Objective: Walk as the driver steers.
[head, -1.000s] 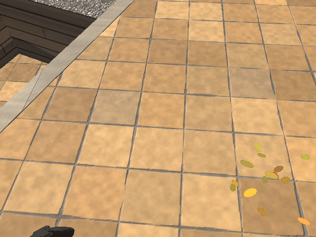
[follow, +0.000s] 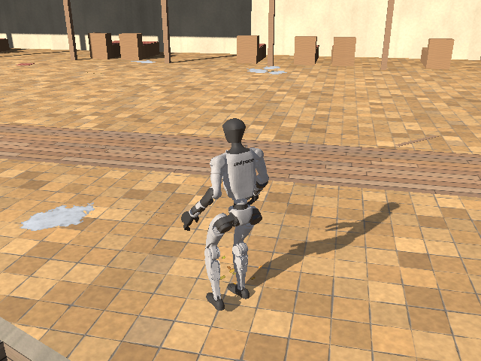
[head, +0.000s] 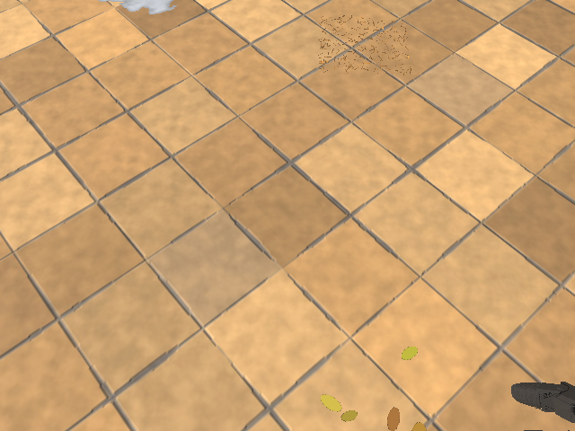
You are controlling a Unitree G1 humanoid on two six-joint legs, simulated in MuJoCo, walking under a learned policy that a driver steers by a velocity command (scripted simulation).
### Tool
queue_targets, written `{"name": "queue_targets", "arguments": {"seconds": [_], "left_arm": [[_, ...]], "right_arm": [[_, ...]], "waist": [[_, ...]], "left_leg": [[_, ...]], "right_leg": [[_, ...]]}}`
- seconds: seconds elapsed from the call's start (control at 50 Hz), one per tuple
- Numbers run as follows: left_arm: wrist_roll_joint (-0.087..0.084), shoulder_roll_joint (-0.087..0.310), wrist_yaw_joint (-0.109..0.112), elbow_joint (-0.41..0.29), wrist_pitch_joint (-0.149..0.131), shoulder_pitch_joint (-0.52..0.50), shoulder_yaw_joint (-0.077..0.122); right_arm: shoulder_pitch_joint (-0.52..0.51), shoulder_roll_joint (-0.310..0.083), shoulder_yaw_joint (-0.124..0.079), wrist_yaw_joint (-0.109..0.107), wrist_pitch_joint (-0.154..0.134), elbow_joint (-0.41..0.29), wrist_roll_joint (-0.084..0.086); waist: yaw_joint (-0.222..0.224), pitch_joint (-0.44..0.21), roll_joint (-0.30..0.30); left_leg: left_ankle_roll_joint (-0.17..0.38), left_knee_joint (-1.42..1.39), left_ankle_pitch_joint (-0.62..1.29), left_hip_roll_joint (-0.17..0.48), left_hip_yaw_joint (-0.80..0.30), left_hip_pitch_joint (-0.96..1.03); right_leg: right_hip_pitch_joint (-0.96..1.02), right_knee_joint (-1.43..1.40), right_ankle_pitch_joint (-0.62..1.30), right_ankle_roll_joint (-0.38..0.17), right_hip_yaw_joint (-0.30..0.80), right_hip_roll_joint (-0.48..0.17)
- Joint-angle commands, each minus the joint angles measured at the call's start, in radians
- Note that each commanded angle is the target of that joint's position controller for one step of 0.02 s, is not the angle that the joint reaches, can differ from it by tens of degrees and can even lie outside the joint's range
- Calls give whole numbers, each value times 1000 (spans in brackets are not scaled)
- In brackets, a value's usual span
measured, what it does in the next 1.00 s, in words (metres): walks ahead, turning right: left foot, then right foot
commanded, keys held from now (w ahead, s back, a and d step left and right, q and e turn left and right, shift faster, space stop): e+shift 0.32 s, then shift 0.24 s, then w+shift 0.26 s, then w+q+shift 0.18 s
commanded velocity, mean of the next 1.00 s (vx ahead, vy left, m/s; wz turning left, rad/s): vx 0.25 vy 0.00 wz -0.48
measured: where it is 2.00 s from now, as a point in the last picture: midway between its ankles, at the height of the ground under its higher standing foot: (350, 214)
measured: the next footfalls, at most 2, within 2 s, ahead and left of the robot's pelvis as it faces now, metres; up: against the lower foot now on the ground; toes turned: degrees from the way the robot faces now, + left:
left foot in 0.16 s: +0.16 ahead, +0.16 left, +0.00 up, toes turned -18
right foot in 0.58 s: +0.01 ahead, -0.07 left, +0.00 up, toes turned -28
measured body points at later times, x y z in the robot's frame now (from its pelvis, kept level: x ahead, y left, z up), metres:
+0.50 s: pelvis +0.04 +0.07 +0.01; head +0.08 +0.05 +0.46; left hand +0.32 +0.23 -0.07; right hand +0.04 -0.25 -0.10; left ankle +0.12 +0.17 -0.73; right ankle -0.02 -0.06 -0.69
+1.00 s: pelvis +0.17 +0.00 +0.00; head +0.17 +0.00 +0.45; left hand +0.32 +0.25 -0.11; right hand +0.19 -0.32 -0.09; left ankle +0.32 +0.05 -0.70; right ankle -0.03 -0.05 -0.73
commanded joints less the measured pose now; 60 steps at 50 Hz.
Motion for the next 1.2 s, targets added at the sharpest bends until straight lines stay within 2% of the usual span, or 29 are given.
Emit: {"name": "queue_targets", "arguments": {"seconds": [0.02,0.14,0.16,0.18,0.2,0.24,0.28,0.32,0.38,0.48,0.56,0.58,0.6,0.62,0.64,0.66,0.7,0.78,0.8,0.88,1.0,1.04,1.06,1.08,1.1,1.12,1.16,1.18,1.2], "left_arm": [[-6,190,26,-94,-1,-63,65],[-13,145,23,-103,18,-107,56],[-12,97,20,-100,19,-73,42],[-14,45,15,-116,17,-16,26],[-2,129,7,-110,-1,13,48],[-11,187,6,-56,7,25,69],[-6,145,7,-40,20,50,58],[-19,110,5,-63,19,-1,41],[-9,70,7,-95,13,-80,18],[0,59,-1,-71,9,-54,2],[2,63,-10,-11,12,48,9],[-1,82,-6,0,14,84,12],[-4,190,2,3,15,129,33],[14,204,-5,20,-6,214,43],[21,185,-7,32,-36,172,32],[16,154,-3,39,-59,120,21],[9,103,3,43,-86,80,-1],[6,91,4,62,-116,123,-3],[36,114,-17,100,-104,167,1],[43,113,-28,112,-108,170,4],[63,133,-2,168,-118,185,15],[65,149,-4,180,-114,165,14],[60,153,-4,184,-107,148,12],[68,130,2,165,-104,145,-2],[57,7,-17,87,-122,149,-40],[77,34,-18,75,-139,35,-40],[71,82,-30,72,-163,-18,-39],[78,70,-30,79,-160,-14,-43],[87,57,-33,75,-145,3,-50]], "right_arm": [[83,-85,-25,0,2,-21,8],[130,-108,-50,8,2,-16,9],[159,-160,-68,1,4,-13,-2],[131,-238,-79,-9,18,-23,-28],[83,-203,-75,-13,12,-51,-56],[-23,-112,-52,-35,17,-93,-29],[-22,-102,-45,-54,23,-98,-12],[31,-114,-47,-62,28,-87,-20],[135,-143,-57,-52,37,-59,-22],[119,-190,-73,-16,42,-50,4],[160,-159,-59,-9,39,-5,44],[191,-95,-39,0,31,4,24],[161,-20,-9,15,14,-53,-23],[53,-114,-40,10,-1,-72,6],[18,-157,-58,12,-9,-86,38],[42,-155,-63,14,-15,-69,41],[92,-147,-66,17,-32,-35,16],[100,-95,-52,20,-51,-16,16],[124,-72,-38,59,2,2,-79],[49,-85,-33,95,35,-29,-25],[14,-104,-26,101,27,-80,-31],[112,-107,-27,85,26,-64,-28],[287,-119,-39,71,16,-11,-29],[564,-186,-66,55,3,75,-32],[608,-348,-98,44,-3,83,-30],[519,-294,-82,48,-7,52,-4],[481,-252,-77,35,-7,52,-12],[441,-221,-67,28,-8,49,-7],[405,-189,-54,22,-12,43,-3]], "waist": [[-51,-286,-42],[-72,-228,-141],[-64,-238,-54],[1,-216,238],[18,-185,291],[28,-126,170],[15,-120,123],[-23,-118,124],[-84,-161,133],[-72,-195,198],[-19,-205,178],[-21,-249,55],[-21,-254,-242],[96,-224,-188],[72,-131,-169],[35,-77,-185],[-4,-61,-167],[-11,-73,-123],[-13,-87,-119],[12,-9,-155],[10,41,-101],[-40,-14,-108],[-128,-104,-61],[-237,-261,64],[-183,-286,429],[-173,-245,319],[-133,-154,45],[-93,-106,-8],[-55,-87,39]], "left_leg": [[-20,-163,105,-47,5,111],[19,-488,267,-39,4,307],[73,-587,262,102,-97,407],[216,-681,262,333,-375,450],[299,-725,197,426,-504,369],[241,-693,150,302,-265,297],[228,-673,257,256,-129,309],[242,-680,328,243,-35,354],[292,-666,401,280,-26,463],[296,-635,500,301,48,414],[205,-504,529,275,103,346],[118,-399,256,215,175,191],[26,-166,-158,68,285,-127],[25,5,-178,65,146,-267],[50,76,-86,95,102,-332],[64,88,7,109,91,-361],[60,61,168,126,77,-343],[28,-33,382,105,102,-285],[9,-33,343,87,169,-210],[8,-170,380,86,160,-161],[142,-276,234,92,173,-155],[211,-299,121,18,255,43],[237,-335,116,-51,286,266],[269,-360,-5,-39,161,620],[377,-615,-460,226,-449,817],[376,-782,-456,267,-757,799],[353,-699,-142,246,-519,695],[325,-716,-64,202,-417,566],[325,-738,-28,162,-363,475]], "right_leg": [[157,-105,233,-163,319,-216],[39,-31,-77,-62,399,-136],[-39,96,-287,-15,337,-72],[-212,331,-522,41,111,85],[-264,560,-480,80,82,-5],[-245,699,-336,114,32,-73],[-260,821,-264,141,-16,-98],[-285,771,-224,156,-72,-131],[-264,616,-272,172,-73,-156],[-25,321,-329,140,-133,-132],[249,-124,-72,51,-154,-91],[435,-150,-32,10,-16,-183],[569,-144,-181,-125,299,-412],[475,-277,-603,-253,480,-495],[434,-334,-743,-227,479,-473],[413,-343,-692,-189,425,-439],[390,-353,-554,-141,314,-382],[357,-383,-386,-120,183,-336],[311,-409,-407,-102,127,-280],[264,-459,-420,-86,54,-324],[450,-451,-321,-52,-82,-424],[434,-284,163,-41,-185,-404],[382,-7,497,-27,-276,-359],[173,386,503,-7,-305,-299],[-243,719,-134,53,-259,-112],[-425,855,-305,50,-53,-57],[-453,847,-179,33,-25,-173],[-385,765,-149,40,-33,-206],[-323,709,-142,62,-36,-219]]}}
Velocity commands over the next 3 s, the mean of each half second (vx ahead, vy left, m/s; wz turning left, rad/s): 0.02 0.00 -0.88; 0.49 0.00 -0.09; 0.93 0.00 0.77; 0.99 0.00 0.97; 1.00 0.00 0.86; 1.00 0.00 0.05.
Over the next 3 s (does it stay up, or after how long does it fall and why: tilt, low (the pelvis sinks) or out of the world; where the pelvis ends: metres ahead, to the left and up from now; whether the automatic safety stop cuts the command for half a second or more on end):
stays up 1.72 0.57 0.01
